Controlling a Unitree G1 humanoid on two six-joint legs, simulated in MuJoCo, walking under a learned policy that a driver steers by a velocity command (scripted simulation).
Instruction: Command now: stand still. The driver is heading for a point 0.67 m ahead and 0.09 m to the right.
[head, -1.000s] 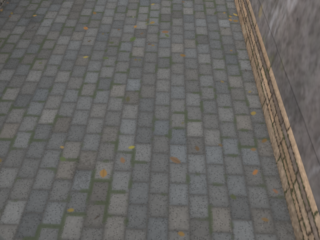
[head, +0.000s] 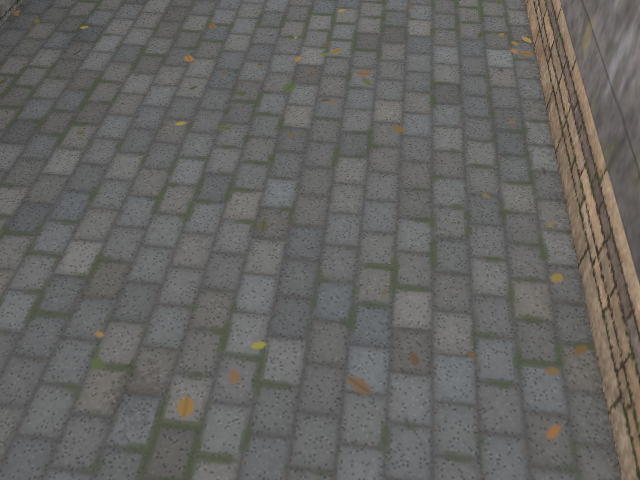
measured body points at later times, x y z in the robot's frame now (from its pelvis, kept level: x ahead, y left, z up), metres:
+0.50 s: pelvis +0.05 +0.03 -0.02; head +0.06 +0.02 +0.43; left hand +0.03 +0.31 -0.15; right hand +0.13 -0.25 -0.15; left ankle +0.01 +0.13 -0.73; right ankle -0.05 -0.08 -0.73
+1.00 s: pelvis +0.30 -0.03 -0.19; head +0.33 -0.05 +0.26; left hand +0.45 +0.20 -0.31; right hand +0.23 -0.27 -0.34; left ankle +0.14 +0.13 -0.64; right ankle +0.38 -0.13 -0.91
